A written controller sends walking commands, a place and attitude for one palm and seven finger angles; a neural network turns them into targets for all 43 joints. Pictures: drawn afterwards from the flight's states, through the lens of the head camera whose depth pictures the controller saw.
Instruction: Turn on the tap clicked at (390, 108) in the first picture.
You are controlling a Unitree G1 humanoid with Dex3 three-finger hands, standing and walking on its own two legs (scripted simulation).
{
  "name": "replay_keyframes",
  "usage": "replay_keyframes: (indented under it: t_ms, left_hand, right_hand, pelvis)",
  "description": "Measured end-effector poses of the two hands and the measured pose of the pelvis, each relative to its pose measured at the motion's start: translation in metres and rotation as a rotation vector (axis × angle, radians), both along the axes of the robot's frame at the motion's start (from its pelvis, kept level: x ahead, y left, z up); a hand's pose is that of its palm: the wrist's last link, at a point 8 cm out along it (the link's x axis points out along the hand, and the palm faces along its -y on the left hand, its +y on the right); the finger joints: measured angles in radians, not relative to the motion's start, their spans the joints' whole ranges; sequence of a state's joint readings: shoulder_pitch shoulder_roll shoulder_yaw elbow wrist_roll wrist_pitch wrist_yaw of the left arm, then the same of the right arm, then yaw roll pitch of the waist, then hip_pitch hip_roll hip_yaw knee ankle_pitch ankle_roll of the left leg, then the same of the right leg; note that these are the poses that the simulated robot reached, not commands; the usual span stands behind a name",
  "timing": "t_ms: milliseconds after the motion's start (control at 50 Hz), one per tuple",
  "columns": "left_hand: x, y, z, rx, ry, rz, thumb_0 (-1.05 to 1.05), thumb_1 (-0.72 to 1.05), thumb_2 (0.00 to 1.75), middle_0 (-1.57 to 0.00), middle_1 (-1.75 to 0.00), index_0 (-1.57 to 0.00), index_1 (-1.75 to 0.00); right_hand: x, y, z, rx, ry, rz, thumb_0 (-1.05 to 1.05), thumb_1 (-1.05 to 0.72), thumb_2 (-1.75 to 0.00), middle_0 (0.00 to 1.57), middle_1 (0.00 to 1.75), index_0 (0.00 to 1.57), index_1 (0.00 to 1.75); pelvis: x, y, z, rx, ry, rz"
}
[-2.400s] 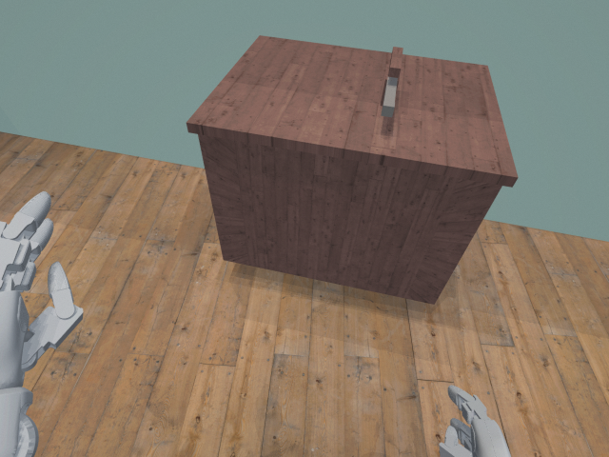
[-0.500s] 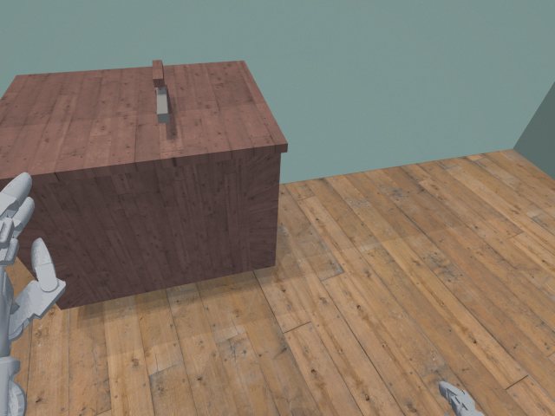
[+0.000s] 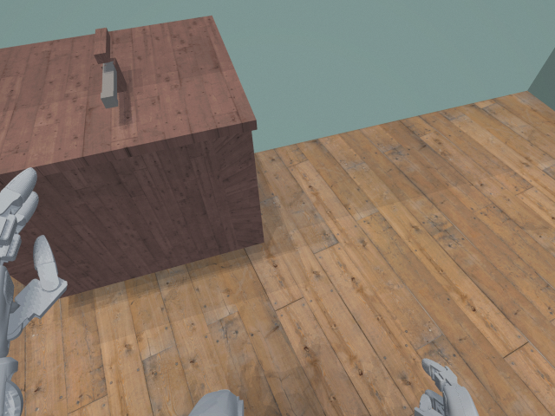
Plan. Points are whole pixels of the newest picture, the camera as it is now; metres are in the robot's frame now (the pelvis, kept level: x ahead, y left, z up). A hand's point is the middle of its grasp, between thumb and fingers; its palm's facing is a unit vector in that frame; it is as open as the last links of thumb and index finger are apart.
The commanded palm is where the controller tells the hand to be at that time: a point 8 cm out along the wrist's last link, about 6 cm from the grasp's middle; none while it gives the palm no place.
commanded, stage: take the last steps up to it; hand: left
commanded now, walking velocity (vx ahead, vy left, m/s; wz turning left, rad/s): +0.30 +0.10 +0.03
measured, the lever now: (109, 99) +0.75 +0.43 +0.01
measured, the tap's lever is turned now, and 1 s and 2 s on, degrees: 0 0 0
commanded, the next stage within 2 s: come to a stop and stand still in 0.94 s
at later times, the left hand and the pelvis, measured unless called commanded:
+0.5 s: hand (94, 164) +0.37 +0.23 +0.19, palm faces +0.38 -0.81 -0.45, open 7.4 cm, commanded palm +0.31 +0.28 +0.18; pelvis +0.15 +0.01 -0.01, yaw -1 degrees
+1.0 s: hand (118, 99) +0.50 +0.25 +0.19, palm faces +0.41 -0.81 -0.42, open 7.4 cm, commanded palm +0.45 +0.29 +0.18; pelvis +0.28 +0.02 -0.01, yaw -1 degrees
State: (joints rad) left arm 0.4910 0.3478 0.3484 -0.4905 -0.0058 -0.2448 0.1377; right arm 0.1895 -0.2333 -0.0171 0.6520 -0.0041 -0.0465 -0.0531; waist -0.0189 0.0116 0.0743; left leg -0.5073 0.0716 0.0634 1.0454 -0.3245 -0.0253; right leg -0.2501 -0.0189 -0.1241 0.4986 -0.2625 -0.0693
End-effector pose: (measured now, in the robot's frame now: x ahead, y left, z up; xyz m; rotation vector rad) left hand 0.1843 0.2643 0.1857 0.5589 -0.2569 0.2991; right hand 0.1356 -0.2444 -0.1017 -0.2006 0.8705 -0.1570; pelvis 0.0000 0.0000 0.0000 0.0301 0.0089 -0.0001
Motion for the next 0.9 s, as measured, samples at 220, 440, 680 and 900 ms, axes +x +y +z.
replay_keyframes:
  t_ms: [220,440,680,900]
  left_hand:
    - [0.061,0.025,0.006,-0.017,-0.107,0.016,0.01,0.89,0.90,-0.21,-0.30,-0.21,-0.30]
    - [0.131,0.019,0.010,-0.039,-0.123,-0.019,0.01,0.89,0.90,-0.21,-0.30,-0.21,-0.30]
    - [0.189,0.000,-0.007,-0.012,-0.031,0.100,0.01,0.89,0.90,-0.21,-0.30,-0.21,-0.30]
    - [0.248,-0.005,0.014,0.009,-0.108,-0.038,0.01,0.89,0.90,-0.22,-0.30,-0.21,-0.30]
  right_hand:
    - [0.074,-0.010,0.022,-0.099,-0.086,-0.035,0.01,-0.91,-0.90,0.20,0.30,0.20,0.30]
    - [0.144,0.058,0.015,0.084,-0.147,0.014,0.01,-0.91,-0.90,0.20,0.30,0.20,0.30]
    - [0.207,0.010,-0.026,0.076,-0.004,0.055,0.01,-0.90,-0.90,0.21,0.30,0.21,0.30]
    - [0.274,-0.027,0.029,-0.105,-0.092,0.004,0.01,-0.91,-0.90,0.20,0.30,0.20,0.30]
  pelvis:
    - [0.074,0.016,-0.007,-0.006,0.000,-0.014]
    - [0.130,0.016,-0.006,-0.018,-0.010,-0.021]
    - [0.197,-0.015,-0.014,-0.007,-0.027,0.010]
    - [0.254,-0.003,-0.002,-0.003,-0.005,0.006]
